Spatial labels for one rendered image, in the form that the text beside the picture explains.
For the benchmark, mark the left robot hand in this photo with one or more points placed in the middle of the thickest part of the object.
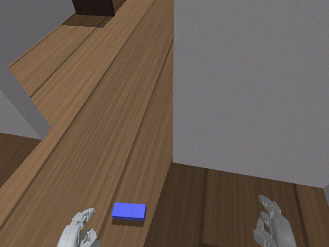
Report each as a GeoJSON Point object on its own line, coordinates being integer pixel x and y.
{"type": "Point", "coordinates": [71, 235]}

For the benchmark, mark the carton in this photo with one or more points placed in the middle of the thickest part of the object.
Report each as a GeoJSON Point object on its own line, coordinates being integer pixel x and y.
{"type": "Point", "coordinates": [129, 211]}

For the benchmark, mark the right robot hand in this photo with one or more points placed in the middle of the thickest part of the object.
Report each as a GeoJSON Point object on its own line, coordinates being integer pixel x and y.
{"type": "Point", "coordinates": [281, 234]}

